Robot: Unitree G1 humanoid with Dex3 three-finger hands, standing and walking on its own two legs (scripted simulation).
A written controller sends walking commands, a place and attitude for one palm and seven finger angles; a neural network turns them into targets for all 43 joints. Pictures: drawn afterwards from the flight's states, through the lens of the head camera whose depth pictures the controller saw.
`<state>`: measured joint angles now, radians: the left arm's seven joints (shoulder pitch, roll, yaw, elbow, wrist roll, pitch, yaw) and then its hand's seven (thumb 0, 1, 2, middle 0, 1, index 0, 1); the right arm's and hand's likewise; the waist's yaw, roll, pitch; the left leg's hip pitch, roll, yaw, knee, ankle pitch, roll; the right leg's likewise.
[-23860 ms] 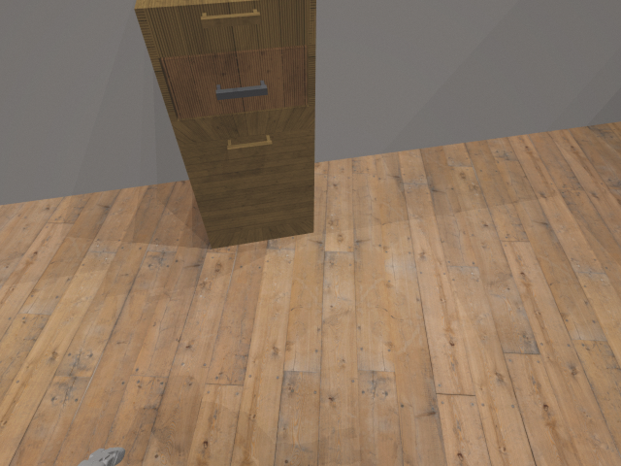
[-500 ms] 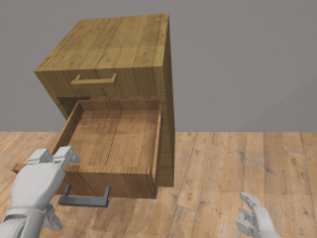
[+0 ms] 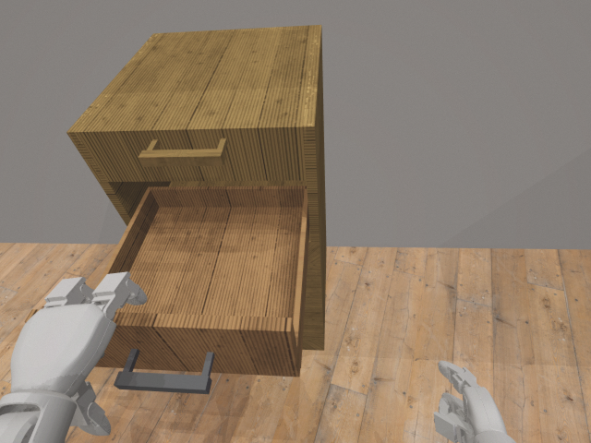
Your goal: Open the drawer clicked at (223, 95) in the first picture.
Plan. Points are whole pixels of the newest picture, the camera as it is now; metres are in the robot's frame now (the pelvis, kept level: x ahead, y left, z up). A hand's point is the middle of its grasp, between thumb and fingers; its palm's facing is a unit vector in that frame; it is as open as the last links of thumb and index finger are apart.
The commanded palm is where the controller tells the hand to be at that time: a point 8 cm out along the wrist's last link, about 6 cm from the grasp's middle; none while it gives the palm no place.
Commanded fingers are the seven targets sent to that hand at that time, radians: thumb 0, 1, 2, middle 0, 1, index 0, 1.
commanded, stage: draw the hand back to the body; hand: left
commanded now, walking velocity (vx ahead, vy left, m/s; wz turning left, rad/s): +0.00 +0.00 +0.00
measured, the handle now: (167, 369) +0.22 +0.25 -0.06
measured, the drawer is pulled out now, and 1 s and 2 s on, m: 0.30 0.30 0.30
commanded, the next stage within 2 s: step back with the hand held close in 1.22 s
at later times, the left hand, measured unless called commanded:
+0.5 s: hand (116, 324) +0.19 +0.22 +0.14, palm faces +0.38 -0.84 -0.38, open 13.0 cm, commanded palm +0.14 +0.27 +0.16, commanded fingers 0.00 0.03 0.52 -0.26 -0.86 -0.26 -0.86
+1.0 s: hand (97, 334) +0.17 +0.22 +0.16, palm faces +0.43 -0.81 -0.41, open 8.8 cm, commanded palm +0.12 +0.26 +0.18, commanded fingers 0.00 0.90 0.90 -0.20 -0.30 -0.20 -0.30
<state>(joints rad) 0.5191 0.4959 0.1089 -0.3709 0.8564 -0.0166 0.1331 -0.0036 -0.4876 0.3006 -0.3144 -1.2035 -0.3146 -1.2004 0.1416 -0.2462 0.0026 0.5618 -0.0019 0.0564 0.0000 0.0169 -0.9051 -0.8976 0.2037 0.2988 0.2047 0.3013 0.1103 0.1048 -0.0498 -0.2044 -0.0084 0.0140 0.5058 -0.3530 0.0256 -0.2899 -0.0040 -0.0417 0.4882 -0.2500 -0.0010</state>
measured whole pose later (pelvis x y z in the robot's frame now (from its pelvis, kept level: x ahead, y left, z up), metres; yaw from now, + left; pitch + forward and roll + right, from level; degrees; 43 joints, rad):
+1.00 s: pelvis +0.00 -0.02 +0.01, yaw +2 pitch -2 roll -1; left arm 0.54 0.30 0.29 -0.44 -0.06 -0.14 0.11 0.00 0.56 0.76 -0.23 -0.52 -0.23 -0.52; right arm 0.17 -0.21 0.00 0.63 0.01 -0.15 -0.07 0.02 -0.90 -0.90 0.20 0.30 0.20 0.30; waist 0.06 0.09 0.01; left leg -0.06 0.01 -0.02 0.39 -0.30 0.00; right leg -0.13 0.02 -0.08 0.38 -0.21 -0.03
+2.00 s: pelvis -0.06 -0.01 -0.01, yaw +3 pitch +2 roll +0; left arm 0.63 0.36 0.39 -0.64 -0.03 -0.20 0.15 0.01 0.89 0.90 -0.21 -0.30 -0.21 -0.30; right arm 0.17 -0.17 0.01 0.55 -0.02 -0.10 -0.06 0.02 -0.90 -0.90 0.21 0.30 0.21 0.30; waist 0.01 -0.02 0.04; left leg -0.35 -0.03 -0.02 0.62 -0.31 0.01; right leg -0.40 -0.02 -0.06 0.59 -0.22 -0.02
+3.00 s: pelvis -0.27 -0.07 +0.00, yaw +1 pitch +0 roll +0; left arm 0.62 0.35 0.35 -0.58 -0.04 -0.17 0.16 0.01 0.89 0.90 -0.21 -0.30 -0.21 -0.30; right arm 0.19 -0.17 0.02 0.64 0.02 -0.09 -0.04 0.02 -0.90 -0.90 0.21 0.30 0.21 0.30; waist 0.00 0.00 0.03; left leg -0.40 0.02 -0.01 0.82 -0.38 -0.01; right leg -0.29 0.00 -0.08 0.50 -0.23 -0.04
